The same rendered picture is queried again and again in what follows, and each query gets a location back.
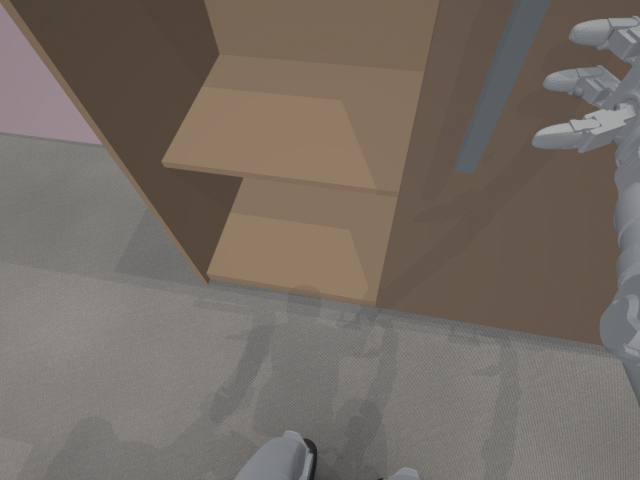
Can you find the right robot forearm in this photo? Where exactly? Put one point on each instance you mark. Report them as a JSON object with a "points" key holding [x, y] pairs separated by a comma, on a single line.
{"points": [[626, 218]]}

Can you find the right robot hand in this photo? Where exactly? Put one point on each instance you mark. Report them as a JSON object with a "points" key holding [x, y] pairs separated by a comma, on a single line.
{"points": [[601, 89]]}

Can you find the robot left thigh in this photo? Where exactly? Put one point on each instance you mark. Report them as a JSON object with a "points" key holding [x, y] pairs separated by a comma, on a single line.
{"points": [[279, 459]]}

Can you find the handle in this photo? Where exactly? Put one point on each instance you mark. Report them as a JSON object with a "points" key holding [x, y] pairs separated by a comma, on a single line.
{"points": [[521, 28]]}

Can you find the wardrobe door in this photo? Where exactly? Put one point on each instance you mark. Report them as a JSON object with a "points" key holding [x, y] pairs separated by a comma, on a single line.
{"points": [[527, 242]]}

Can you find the left robot shin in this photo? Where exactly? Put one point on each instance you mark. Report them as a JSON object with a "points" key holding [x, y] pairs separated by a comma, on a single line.
{"points": [[295, 436]]}

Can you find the robot right upper arm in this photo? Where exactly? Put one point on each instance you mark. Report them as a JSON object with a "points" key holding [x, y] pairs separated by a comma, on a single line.
{"points": [[620, 330]]}

